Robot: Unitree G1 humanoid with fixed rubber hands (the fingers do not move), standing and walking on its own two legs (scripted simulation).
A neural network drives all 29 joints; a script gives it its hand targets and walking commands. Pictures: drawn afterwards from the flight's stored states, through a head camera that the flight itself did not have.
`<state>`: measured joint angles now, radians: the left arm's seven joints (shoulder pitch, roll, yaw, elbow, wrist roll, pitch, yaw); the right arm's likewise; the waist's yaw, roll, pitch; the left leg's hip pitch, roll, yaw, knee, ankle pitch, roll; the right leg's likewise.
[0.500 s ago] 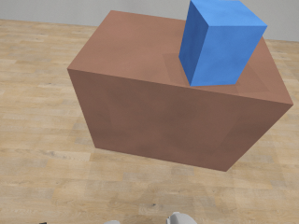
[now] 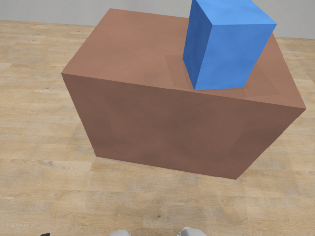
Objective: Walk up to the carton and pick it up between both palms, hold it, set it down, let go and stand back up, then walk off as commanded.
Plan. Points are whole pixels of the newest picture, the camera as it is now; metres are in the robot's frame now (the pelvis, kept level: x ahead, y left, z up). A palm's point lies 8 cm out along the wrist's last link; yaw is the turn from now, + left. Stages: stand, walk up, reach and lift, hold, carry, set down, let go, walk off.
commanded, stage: walk up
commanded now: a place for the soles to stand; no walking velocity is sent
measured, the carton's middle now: (219, 44) +0.75 -0.19 +0.09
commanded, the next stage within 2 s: none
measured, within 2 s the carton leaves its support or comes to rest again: neither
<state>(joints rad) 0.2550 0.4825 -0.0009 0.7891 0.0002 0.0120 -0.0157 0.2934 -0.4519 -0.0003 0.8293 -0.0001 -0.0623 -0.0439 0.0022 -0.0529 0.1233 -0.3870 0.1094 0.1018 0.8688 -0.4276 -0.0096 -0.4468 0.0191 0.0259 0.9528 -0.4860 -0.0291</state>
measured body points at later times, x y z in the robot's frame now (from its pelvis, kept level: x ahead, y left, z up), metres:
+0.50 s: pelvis +0.01 +0.00 +0.00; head +0.05 +0.01 +0.44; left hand +0.11 +0.33 -0.11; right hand +0.09 -0.34 -0.09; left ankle +0.03 +0.13 -0.70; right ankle +0.05 -0.13 -0.70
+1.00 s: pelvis +0.00 -0.01 +0.00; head +0.03 +0.00 +0.45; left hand +0.12 +0.32 -0.11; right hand +0.08 -0.35 -0.09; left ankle +0.03 +0.12 -0.70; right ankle +0.04 -0.13 -0.70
